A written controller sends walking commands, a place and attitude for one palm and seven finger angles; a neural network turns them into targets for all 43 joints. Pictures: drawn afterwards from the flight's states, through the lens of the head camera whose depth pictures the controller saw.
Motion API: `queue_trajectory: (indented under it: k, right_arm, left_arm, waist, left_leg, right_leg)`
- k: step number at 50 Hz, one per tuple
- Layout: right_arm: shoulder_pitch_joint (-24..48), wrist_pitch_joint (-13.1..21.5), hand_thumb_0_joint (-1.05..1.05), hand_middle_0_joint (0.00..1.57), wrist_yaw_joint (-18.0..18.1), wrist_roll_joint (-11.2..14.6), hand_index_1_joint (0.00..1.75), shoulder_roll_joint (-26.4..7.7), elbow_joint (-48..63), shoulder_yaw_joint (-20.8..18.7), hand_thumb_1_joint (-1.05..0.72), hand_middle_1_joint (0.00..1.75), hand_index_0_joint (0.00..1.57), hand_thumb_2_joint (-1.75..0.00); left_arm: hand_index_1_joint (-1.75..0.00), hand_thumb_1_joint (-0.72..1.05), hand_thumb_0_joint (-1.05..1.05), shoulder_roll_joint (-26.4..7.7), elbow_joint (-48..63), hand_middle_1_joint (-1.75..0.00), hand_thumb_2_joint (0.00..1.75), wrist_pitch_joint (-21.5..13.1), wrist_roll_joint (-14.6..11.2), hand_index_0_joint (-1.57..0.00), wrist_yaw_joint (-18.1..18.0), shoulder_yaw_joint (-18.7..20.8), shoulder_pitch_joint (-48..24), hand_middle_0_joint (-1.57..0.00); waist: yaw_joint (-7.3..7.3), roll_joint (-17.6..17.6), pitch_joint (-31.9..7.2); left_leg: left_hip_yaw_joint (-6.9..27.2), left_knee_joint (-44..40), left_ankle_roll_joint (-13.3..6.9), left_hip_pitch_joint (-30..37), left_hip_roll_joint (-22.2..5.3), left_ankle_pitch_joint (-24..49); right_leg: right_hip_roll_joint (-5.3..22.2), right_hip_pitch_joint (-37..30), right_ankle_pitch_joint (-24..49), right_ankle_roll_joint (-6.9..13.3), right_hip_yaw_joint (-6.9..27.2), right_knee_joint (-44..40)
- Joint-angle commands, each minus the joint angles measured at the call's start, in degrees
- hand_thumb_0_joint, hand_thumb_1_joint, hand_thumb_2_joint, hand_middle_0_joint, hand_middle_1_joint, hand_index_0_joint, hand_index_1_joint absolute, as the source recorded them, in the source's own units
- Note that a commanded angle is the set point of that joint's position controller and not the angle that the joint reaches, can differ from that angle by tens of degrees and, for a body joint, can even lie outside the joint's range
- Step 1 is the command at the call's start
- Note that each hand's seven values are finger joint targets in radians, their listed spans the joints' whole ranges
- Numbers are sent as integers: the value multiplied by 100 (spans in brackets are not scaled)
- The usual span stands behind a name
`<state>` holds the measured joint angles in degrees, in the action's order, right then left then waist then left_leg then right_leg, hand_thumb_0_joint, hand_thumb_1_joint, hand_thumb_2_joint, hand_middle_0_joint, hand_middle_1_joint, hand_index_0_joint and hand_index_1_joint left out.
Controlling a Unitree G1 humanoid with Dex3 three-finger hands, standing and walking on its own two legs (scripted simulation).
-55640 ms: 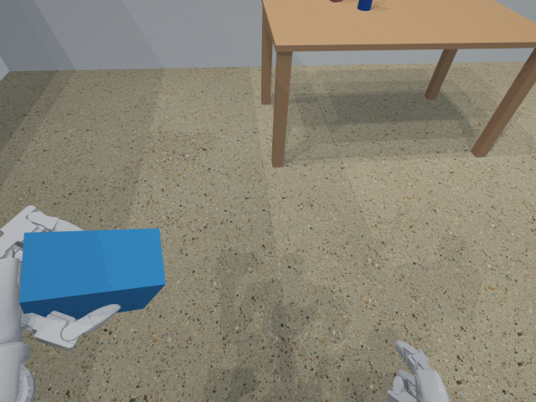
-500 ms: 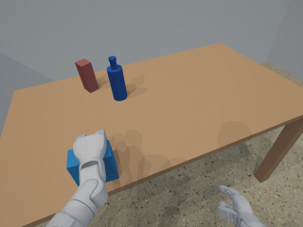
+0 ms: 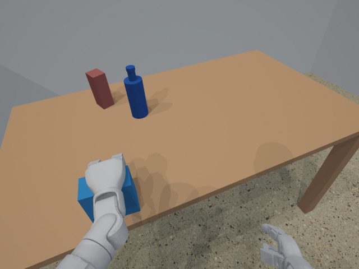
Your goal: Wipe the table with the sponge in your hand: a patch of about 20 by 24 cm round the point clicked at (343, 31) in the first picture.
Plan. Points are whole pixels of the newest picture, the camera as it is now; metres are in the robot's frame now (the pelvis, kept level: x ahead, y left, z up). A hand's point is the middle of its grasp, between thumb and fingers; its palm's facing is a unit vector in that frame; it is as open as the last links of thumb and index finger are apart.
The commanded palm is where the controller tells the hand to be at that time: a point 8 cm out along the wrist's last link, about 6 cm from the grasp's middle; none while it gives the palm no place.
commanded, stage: wipe back along the third lane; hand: left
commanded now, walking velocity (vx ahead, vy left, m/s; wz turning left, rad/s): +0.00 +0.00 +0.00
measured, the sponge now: (113, 200) +0.29 +0.22 -0.03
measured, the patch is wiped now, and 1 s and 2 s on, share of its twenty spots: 0.95 0.95 0.95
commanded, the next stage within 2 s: slide back across to the middle lane in 0.22 s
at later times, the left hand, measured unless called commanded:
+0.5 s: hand (112, 187) +0.30 +0.21 +0.03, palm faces +0.02 -0.06 -1.00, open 10.6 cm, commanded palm +0.25 +0.20 +0.07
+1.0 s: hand (94, 193) +0.27 +0.24 +0.04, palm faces +0.00 -0.12 -0.99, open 10.6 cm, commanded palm +0.22 +0.26 +0.08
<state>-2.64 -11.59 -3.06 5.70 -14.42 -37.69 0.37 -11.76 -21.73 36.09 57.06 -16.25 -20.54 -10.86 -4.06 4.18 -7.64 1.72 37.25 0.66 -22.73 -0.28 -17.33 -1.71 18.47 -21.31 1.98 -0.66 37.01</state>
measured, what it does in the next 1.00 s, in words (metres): stands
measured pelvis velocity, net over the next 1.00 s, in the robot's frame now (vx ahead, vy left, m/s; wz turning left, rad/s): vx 0.01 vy -0.01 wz -0.03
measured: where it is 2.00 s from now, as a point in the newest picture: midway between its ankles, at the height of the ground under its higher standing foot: outside the picture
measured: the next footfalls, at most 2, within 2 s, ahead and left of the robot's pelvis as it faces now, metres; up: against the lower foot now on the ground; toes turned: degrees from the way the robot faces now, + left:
none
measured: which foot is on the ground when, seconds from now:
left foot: down 0.00-1.00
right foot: down 0.00-1.00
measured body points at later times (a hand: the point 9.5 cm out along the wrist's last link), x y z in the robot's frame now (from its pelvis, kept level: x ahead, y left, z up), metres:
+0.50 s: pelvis +0.00 -0.01 +0.00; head -0.03 -0.04 +0.45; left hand +0.29 +0.21 +0.08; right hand +0.22 -0.21 -0.09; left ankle +0.02 +0.13 -0.72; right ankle -0.02 -0.10 -0.72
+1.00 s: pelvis +0.01 -0.01 +0.01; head -0.02 -0.04 +0.45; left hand +0.27 +0.25 +0.09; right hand +0.23 -0.24 -0.07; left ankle +0.02 +0.13 -0.72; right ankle -0.02 -0.10 -0.72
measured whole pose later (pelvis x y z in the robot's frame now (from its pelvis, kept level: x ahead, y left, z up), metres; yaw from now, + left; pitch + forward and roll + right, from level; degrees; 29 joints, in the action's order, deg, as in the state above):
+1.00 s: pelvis +0.01 -0.01 +0.01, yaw -2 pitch +1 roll +0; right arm -2.7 -7.4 0.3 4.8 -14.9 -37.2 1.0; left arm -18.1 -9.7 28.7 54.4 -11.4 -9.3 2.4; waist -3.8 4.2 -6.0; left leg 0.4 33.2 1.3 -17.2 -1.8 -17.0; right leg -3.1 13.6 -20.2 2.8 0.9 33.0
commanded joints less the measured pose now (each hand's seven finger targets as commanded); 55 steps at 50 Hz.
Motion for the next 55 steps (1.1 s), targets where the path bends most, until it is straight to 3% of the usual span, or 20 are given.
queue_trajectory:
  k: [1,8,9,13,16,18,20,22,23,27,28,32,33,34,38,42,43,49,53,55]
  right_arm:
    - [1272,306,0,20,-34,37,30,-556,998,-217,-90,30,20,-90]
    - [1229,321,0,20,-3,24,30,-592,912,-226,-90,30,20,-90]
    - [1224,334,0,20,-15,39,30,-554,949,-212,-90,30,20,-90]
    - [1213,335,0,20,-23,22,30,-580,912,-230,-90,30,20,-90]
    - [1183,349,0,20,3,28,30,-556,891,-216,-90,30,20,-90]
    - [1209,356,0,20,-2,8,30,-581,946,-236,-90,30,20,-90]
    - [1212,354,0,20,38,15,30,-566,961,-218,-90,30,20,-90]
    - [1260,351,0,20,83,18,30,-567,977,-199,-90,30,20,-90]
    - [1276,351,0,20,90,0,30,-589,980,-209,-90,30,20,-90]
    - [1329,380,0,20,146,19,30,-561,1015,-155,-90,30,20,-90]
    - [1332,382,0,20,168,2,30,-606,997,-172,-90,30,20,-90]
    - [1348,466,0,20,227,-12,30,-572,1053,-139,-90,30,20,-90]
    - [1327,472,0,20,233,-27,30,-617,1019,-148,-90,30,20,-90]
    - [1305,491,0,20,243,-23,30,-575,1038,-131,-90,30,20,-90]
    - [1284,570,0,20,276,-43,30,-627,1031,-133,-90,30,20,-90]
    - [1262,669,0,20,300,-50,30,-601,1076,-130,-90,30,20,-90]
    - [1269,677,0,20,312,-69,30,-638,1052,-147,-90,30,20,-90]
    - [1198,754,0,20,332,-85,30,-605,1039,-162,-90,30,20,-90]
    - [1207,795,0,20,374,-110,30,-674,981,-181,-90,30,20,-90]
    - [1168,819,0,20,383,-100,30,-633,1022,-175,-90,30,20,-90]
  left_arm:
    - [-160,10,0,429,162,-160,130,-118,-312,-120,283,-320,-405,-120]
    - [-160,10,0,225,-74,-160,130,-138,-318,-120,233,-94,-668,-120]
    - [-160,10,0,454,-23,-160,130,-153,-327,-120,238,-314,-723,-120]
    - [-160,10,0,317,-154,-160,130,-177,-306,-120,226,-190,-715,-120]
    - [-160,10,0,479,-274,-160,130,-207,-331,-120,217,-304,-881,-120]
    - [-160,10,0,112,-8,-160,130,-236,-369,-120,194,73,-696,-120]
    - [-160,10,0,-36,94,-160,130,-242,-417,-120,181,210,-680,-120]
    - [-160,10,0,-169,231,-160,130,-215,-427,-120,191,321,-600,-120]
    - [-160,10,0,-454,316,-160,130,-201,-410,-120,174,635,-486,-120]
    - [-160,10,0,-516,554,-160,130,-143,-347,-120,253,579,-432,-120]
    - [-160,10,0,-879,605,-160,130,-135,-303,-120,250,928,-425,-120]
    - [-160,10,0,-1020,907,-160,130,-158,-282,-120,315,1060,-95,-120]
    - [-160,10,0,-1326,908,-160,130,-173,-241,-120,315,1345,4,-120]
    - [-160,10,0,-1124,946,-160,130,-203,-235,-120,337,1170,61,-120]
    - [-160,10,0,-1489,1073,-160,130,-272,-146,-120,420,1483,349,-120]
    - [-160,10,0,-1429,1292,-160,130,-385,-230,-120,479,1496,782,-120]
    - [-160,10,0,-1672,1359,-160,130,-418,-222,-120,494,1717,792,-120]
    - [-160,10,0,-1641,1594,-160,130,-600,-244,-120,515,1750,1215,-120]
    - [-160,10,0,-2041,1691,-160,130,-714,-271,-120,551,2113,1307,-120]
    - [-160,10,0,-1656,1749,-160,130,-729,-282,-120,577,1767,1229,-120]
  waist:
    - [44,-932,-485]
    - [36,-995,-455]
    - [74,-893,-487]
    - [37,-964,-477]
    - [93,-986,-468]
    - [-38,-968,-690]
    - [-23,-1070,-759]
    - [-28,-1076,-707]
    - [-113,-951,-699]
    - [-57,-882,-393]
    - [-123,-802,-382]
    - [-169,-735,-545]
    - [-215,-644,-520]
    - [-172,-646,-567]
    - [-205,-725,-412]
    - [-208,-804,-462]
    - [-236,-807,-504]
    - [-200,-627,-418]
    - [-224,-671,-349]
    - [-154,-678,-276]
  left_leg:
    - [-157,-400,-225,479,179,946]
    - [-141,-417,-218,388,178,744]
    - [-164,-402,-220,425,186,759]
    - [-128,-398,-217,383,179,729]
    - [-159,-367,-221,372,193,698]
    - [-138,-377,-227,396,203,823]
    - [-184,-354,-244,439,227,882]
    - [-212,-378,-245,433,239,867]
    - [-187,-424,-238,441,231,889]
    - [-218,-508,-261,524,252,827]
    - [-186,-557,-247,525,243,776]
    - [-244,-540,-266,664,299,1068]
    - [-215,-570,-246,660,299,1068]
    - [-251,-558,-258,680,313,1119]
    - [-214,-579,-248,734,320,1219]
    - [-262,-548,-261,797,328,1383]
    - [-229,-550,-251,835,330,1394]
    - [-284,-547,-257,867,330,1482]
    - [-224,-527,-267,916,340,1477]
    - [-239,-570,-287,910,313,1433]
  right_leg:
    - [-154,54,1713,206,-127,-596]
    - [-169,162,1449,205,-84,-657]
    - [-153,148,1459,204,-135,-600]
    - [-168,196,1394,218,-116,-634]
    - [-153,219,1397,199,-128,-612]
    - [-158,3,1615,212,-70,-607]
    - [-125,-152,1776,174,-40,-625]
    - [-104,-226,1805,145,30,-697]
    - [-122,-268,1816,166,59,-726]
    - [-114,-242,1652,135,77,-869]
    - [-134,-237,1506,158,134,-915]
    - [-125,-528,2013,136,164,-879]
    - [-141,-541,1963,155,240,-912]
    - [-132,-593,2095,139,208,-867]
    - [-155,-601,2275,144,335,-962]
    - [-127,-733,2706,109,334,-937]
    - [-130,-762,2757,122,440,-976]
    - [-109,-780,3001,104,419,-939]
    - [-109,-749,3016,111,575,-1041]
    - [-114,-647,2805,84,362,-1039]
